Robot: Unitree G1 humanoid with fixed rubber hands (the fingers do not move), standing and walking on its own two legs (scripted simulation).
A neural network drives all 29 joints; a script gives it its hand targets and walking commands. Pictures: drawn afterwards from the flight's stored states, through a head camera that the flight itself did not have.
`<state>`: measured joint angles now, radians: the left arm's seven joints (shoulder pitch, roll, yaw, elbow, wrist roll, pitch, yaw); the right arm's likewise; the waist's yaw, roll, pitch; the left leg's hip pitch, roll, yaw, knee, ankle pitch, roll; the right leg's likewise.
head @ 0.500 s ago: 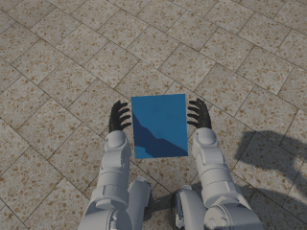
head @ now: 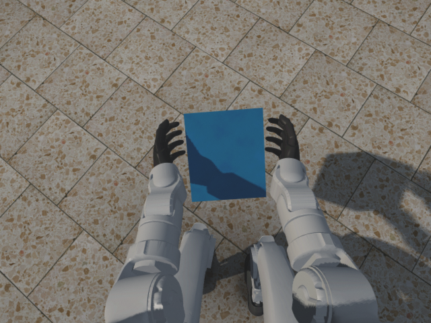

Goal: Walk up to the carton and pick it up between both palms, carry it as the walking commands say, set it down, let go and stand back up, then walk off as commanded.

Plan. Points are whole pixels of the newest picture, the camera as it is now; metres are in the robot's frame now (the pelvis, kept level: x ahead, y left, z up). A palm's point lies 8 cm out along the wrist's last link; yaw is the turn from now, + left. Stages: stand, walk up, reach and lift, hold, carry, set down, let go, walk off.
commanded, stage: set down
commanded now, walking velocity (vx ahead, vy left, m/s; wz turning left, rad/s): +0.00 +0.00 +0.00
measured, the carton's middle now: (225, 151) +0.44 +0.05 -0.18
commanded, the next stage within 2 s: none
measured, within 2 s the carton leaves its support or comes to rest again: neither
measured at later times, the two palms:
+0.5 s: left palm (173, 160) +0.40 +0.16 -0.16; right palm (278, 155) +0.44 -0.07 -0.16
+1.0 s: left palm (179, 161) +0.43 +0.17 -0.25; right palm (269, 154) +0.47 -0.06 -0.26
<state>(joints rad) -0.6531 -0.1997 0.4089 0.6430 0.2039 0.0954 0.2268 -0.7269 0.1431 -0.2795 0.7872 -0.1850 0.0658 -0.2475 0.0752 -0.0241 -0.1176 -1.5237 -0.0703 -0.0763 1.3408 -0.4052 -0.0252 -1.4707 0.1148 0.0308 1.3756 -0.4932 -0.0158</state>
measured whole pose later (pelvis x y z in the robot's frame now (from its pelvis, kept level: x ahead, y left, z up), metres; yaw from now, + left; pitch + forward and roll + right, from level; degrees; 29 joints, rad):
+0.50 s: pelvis -0.03 +0.01 -0.08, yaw -1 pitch +36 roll -2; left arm -0.87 -0.19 0.47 0.65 0.24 0.20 0.27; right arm -0.97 0.07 -0.35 0.86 -0.21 0.16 -0.21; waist 0.06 -0.04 -0.07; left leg -1.82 -0.08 -0.06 1.64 -0.45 -0.02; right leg -1.76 0.12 0.02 1.68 -0.55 0.01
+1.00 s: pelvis -0.04 +0.00 -0.15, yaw -1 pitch +40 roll +0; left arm -1.03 -0.12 0.52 0.65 0.22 0.21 0.21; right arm -1.16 0.01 -0.30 0.91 -0.18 0.19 -0.23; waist 0.09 -0.04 0.03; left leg -2.06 -0.08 -0.05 1.84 -0.47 -0.05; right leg -2.01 0.14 0.00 1.89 -0.57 -0.01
